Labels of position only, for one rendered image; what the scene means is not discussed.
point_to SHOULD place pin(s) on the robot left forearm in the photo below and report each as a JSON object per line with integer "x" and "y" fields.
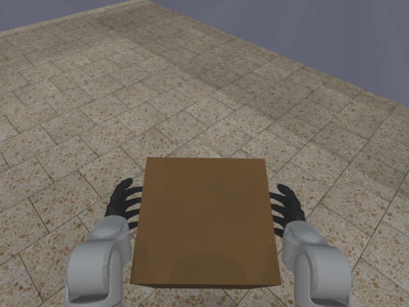
{"x": 94, "y": 271}

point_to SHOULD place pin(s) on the robot left hand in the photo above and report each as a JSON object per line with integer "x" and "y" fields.
{"x": 118, "y": 205}

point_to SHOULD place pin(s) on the carton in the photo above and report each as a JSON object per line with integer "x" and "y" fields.
{"x": 205, "y": 223}

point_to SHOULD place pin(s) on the robot right hand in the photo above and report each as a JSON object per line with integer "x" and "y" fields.
{"x": 292, "y": 210}

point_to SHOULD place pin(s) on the robot right forearm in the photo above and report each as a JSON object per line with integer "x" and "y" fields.
{"x": 322, "y": 273}

